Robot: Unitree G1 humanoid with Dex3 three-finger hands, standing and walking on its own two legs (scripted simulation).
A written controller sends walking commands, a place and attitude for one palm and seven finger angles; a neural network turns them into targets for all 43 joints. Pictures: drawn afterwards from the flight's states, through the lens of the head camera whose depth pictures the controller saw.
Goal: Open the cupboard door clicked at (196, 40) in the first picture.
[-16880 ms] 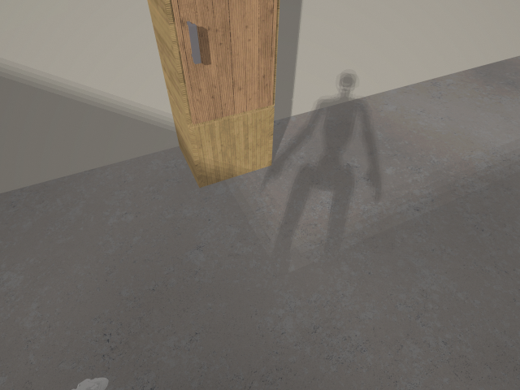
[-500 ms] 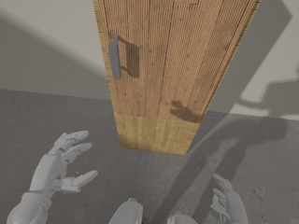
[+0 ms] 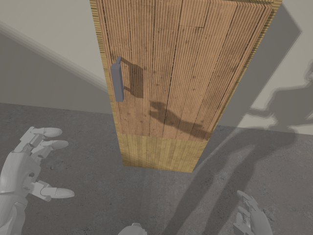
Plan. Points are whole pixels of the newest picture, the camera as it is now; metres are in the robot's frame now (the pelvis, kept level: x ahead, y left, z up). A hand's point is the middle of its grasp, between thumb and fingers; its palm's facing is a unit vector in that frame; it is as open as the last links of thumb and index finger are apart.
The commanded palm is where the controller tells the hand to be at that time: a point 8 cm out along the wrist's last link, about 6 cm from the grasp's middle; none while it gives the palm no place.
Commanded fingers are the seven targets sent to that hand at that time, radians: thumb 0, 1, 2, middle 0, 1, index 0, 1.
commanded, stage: raise the hand with hooked fingers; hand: left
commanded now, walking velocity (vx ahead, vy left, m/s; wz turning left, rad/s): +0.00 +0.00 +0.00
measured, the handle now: (119, 79) +0.54 +0.16 +0.07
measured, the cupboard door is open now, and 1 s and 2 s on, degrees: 0 0 0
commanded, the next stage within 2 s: move the hooked fingers beside the handle in 0.86 s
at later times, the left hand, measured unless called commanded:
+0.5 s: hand (49, 147) +0.28 +0.27 +0.09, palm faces -0.01 -1.00 -0.01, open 14.0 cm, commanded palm +0.25 +0.31 +0.09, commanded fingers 0.00 -0.50 0.30 -0.30 -1.20 -0.30 -1.20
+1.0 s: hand (42, 148) +0.28 +0.28 +0.09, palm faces +0.03 -1.00 -0.01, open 14.0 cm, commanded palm +0.26 +0.32 +0.09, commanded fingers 0.00 -0.50 0.30 -0.30 -1.20 -0.30 -1.20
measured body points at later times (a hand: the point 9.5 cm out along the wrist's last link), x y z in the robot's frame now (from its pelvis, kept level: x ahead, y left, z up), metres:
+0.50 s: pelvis -0.01 -0.01 +0.02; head +0.02 +0.01 +0.46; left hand +0.27 +0.32 +0.09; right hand +0.13 -0.26 -0.06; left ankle +0.03 +0.06 -0.68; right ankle -0.02 -0.11 -0.68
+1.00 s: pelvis -0.01 +0.00 +0.01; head +0.02 +0.02 +0.46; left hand +0.27 +0.33 +0.09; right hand +0.15 -0.24 -0.06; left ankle +0.03 +0.06 -0.68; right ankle -0.02 -0.11 -0.68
